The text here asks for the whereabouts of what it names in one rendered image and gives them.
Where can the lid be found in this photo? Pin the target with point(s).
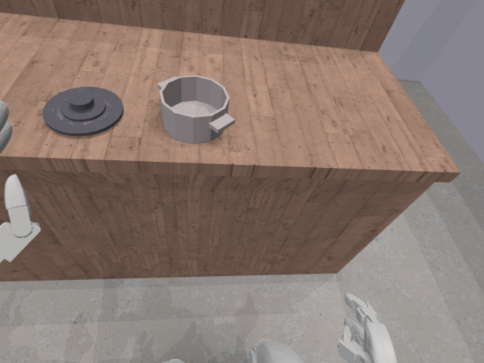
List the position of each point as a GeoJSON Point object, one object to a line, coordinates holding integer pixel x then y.
{"type": "Point", "coordinates": [104, 114]}

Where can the knob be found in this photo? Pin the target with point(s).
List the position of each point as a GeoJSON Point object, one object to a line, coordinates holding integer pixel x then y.
{"type": "Point", "coordinates": [81, 100]}

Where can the robot right thigh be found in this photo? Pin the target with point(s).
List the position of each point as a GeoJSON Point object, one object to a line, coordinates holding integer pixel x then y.
{"type": "Point", "coordinates": [273, 352]}

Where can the robot left hand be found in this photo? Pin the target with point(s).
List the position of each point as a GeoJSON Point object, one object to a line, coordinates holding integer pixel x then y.
{"type": "Point", "coordinates": [16, 235]}

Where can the pot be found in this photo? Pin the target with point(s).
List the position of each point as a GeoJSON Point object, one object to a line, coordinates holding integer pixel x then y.
{"type": "Point", "coordinates": [194, 108]}

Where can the robot right hand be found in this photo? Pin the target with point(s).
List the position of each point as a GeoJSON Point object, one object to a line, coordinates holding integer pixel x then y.
{"type": "Point", "coordinates": [372, 344]}

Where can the table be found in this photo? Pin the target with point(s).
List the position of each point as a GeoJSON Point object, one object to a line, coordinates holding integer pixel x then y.
{"type": "Point", "coordinates": [326, 151]}

